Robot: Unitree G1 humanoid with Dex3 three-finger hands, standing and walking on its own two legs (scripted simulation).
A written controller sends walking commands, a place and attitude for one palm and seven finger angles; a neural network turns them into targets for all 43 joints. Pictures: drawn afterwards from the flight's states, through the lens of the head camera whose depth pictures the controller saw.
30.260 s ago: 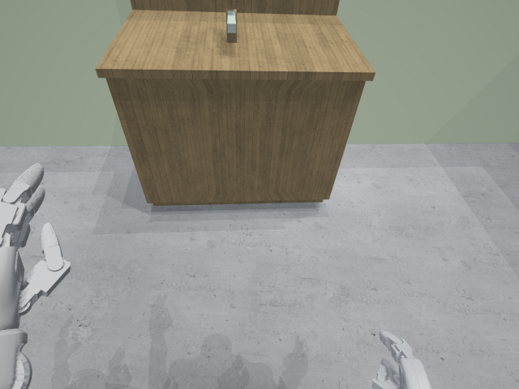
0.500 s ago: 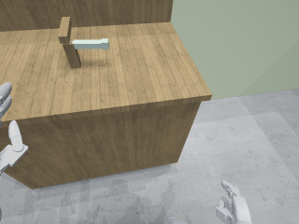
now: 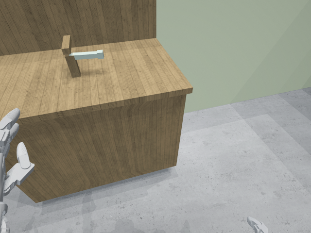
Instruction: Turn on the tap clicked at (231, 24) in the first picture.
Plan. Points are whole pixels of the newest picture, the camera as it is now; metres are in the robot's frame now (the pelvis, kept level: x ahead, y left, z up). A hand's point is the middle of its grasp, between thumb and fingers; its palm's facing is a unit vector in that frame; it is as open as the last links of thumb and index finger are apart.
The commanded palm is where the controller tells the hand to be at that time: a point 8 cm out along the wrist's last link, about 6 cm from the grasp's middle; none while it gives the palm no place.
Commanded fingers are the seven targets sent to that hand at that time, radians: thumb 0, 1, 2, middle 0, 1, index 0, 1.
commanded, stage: stop stepping back and stand still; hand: left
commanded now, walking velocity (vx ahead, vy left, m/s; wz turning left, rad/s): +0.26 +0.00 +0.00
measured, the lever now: (100, 54) +0.80 +0.26 +0.10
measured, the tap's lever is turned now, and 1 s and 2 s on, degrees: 83 83 83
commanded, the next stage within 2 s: stand and check the lever's angle in 0.44 s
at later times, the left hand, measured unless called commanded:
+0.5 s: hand (38, 180) +0.17 +0.21 +0.18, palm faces +0.43 -0.79 -0.44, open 7.4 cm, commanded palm +0.12 +0.24 +0.18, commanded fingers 0.00 0.90 0.90 -0.20 -0.30 -0.20 -0.30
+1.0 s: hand (55, 175) +0.19 +0.19 +0.16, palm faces +0.38 -0.83 -0.41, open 7.4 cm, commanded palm +0.14 +0.24 +0.18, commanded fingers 0.00 0.90 0.90 -0.20 -0.30 -0.20 -0.30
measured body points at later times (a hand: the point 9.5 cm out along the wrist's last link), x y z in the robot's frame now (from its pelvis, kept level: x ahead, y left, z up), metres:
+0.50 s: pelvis -0.04 -0.04 +0.00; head -0.06 -0.06 +0.44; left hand +0.14 +0.25 +0.20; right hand +0.12 -0.27 -0.09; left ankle +0.00 +0.11 -0.73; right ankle +0.00 -0.11 -0.71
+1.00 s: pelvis -0.02 -0.04 +0.01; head -0.01 -0.06 +0.46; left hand +0.17 +0.24 +0.18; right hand +0.16 -0.28 -0.08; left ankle +0.00 +0.09 -0.73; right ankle +0.01 -0.12 -0.73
